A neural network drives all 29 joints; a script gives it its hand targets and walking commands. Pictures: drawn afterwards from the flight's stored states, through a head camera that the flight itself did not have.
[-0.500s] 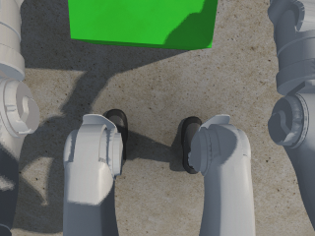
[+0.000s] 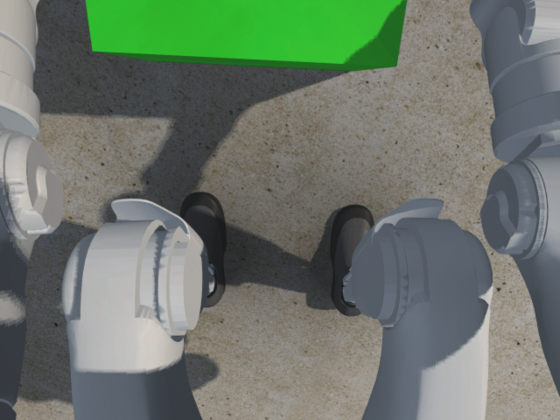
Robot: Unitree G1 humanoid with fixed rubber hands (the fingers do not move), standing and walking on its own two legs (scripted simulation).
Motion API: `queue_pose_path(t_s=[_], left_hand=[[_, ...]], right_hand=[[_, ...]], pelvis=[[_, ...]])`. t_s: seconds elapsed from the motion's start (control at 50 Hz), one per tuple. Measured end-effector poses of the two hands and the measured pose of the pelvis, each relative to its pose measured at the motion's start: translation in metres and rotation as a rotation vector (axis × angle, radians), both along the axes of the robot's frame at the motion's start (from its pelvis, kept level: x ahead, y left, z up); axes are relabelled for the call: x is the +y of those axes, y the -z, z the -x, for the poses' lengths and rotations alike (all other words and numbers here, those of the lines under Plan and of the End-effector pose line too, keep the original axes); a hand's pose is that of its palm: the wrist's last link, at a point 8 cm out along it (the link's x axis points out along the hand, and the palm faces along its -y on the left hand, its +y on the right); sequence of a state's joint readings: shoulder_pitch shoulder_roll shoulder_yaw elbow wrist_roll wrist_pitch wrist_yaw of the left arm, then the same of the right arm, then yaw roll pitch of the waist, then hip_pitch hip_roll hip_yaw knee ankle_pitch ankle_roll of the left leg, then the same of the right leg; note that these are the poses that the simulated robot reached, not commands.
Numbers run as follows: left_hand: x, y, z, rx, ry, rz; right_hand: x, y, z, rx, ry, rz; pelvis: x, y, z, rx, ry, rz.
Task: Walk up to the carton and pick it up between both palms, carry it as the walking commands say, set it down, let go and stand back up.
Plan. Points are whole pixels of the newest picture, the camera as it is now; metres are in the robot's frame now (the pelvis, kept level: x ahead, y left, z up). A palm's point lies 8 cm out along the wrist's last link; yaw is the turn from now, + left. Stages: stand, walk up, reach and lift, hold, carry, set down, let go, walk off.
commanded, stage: reach and lift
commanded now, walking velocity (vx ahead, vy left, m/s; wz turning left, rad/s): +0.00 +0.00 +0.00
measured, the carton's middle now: out of the picture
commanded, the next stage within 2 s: none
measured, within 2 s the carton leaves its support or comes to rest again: leaves its support in 1.58 s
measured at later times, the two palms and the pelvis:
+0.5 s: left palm out of the picture +0.56 +0.24 -0.18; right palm out of the picture +0.56 -0.15 -0.18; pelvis -0.01 +0.00 +0.00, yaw +0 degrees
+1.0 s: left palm out of the picture +0.56 +0.24 -0.18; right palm out of the picture +0.56 -0.14 -0.18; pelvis +0.00 +0.00 +0.00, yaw +0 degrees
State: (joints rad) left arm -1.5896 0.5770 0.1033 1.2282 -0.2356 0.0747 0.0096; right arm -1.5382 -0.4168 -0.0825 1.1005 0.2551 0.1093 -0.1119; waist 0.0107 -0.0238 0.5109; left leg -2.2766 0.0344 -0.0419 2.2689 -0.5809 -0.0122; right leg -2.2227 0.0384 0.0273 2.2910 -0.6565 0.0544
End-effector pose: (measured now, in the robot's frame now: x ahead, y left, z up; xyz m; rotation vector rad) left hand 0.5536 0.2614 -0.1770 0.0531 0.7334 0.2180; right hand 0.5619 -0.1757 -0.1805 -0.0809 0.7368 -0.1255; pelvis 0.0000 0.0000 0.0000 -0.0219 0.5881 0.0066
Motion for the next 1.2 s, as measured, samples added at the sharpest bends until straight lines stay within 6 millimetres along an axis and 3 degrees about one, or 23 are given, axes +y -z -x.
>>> queue_pose_path(t_s=[0.32,0.58,1.2], left_hand=[[-0.013,-0.003,0.0,0.003,0.019,0.022],[-0.023,-0.001,-0.003,0.005,0.032,0.009],[-0.021,0.0,-0.001,0.031,0.072,0.058]], right_hand=[[0.008,-0.003,0.002,0.011,-0.007,-0.014],[0.038,0.002,-0.001,0.005,-0.049,-0.043],[0.035,0.003,0.002,0.023,-0.051,-0.088]], pelvis=[[0.0,-0.003,0.007,-0.005,0.003,0.002],[0.001,-0.005,0.004,0.006,0.001,0.002],[0.002,0.0,0.001,-0.014,0.005,0.001]])
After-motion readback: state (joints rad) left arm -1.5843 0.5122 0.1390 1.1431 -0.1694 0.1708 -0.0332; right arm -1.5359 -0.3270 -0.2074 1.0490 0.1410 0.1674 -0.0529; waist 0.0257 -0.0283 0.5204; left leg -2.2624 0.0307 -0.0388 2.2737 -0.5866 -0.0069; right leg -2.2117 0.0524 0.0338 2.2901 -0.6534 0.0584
